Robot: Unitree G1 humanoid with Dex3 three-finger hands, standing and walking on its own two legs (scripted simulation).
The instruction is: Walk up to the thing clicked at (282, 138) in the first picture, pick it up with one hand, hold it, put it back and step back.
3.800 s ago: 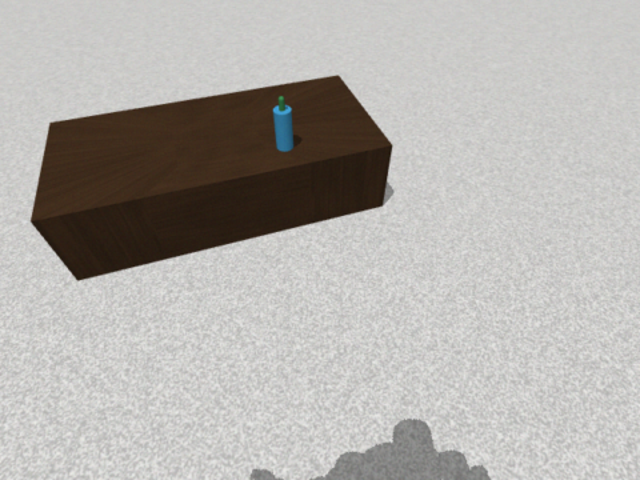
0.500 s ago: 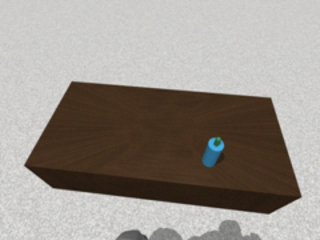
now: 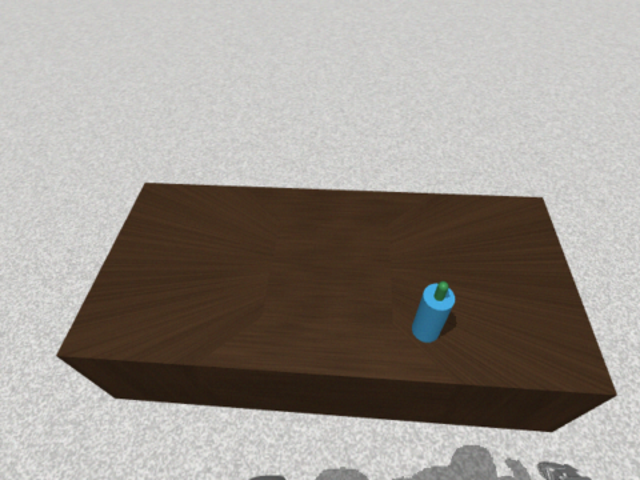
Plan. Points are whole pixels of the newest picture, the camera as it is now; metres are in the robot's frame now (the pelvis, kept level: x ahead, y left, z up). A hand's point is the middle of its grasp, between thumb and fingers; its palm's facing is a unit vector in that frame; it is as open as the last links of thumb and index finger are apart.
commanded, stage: walk up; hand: right
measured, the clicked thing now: (434, 308) +0.51 -0.23 -0.33
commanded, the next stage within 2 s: stand in 1.04 s
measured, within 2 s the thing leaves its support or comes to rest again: neither
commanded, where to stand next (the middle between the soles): +0.07 +0.00 m, yaw -1 degrees
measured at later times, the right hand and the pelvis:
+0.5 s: hand out of the picture +0.10 -0.26 -0.13, palm faces +0.03 +0.94 -0.33, open 7.4 cm; pelvis +0.01 +0.00 +0.02, yaw -1 degrees
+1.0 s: hand out of the picture +0.10 -0.25 -0.14, palm faces +0.03 +0.95 -0.32, open 7.3 cm; pelvis +0.02 +0.00 +0.02, yaw -1 degrees
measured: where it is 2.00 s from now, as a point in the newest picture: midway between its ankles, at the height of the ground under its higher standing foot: outside the picture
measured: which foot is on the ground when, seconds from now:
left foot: down 0.00-1.00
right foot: down 0.00-1.00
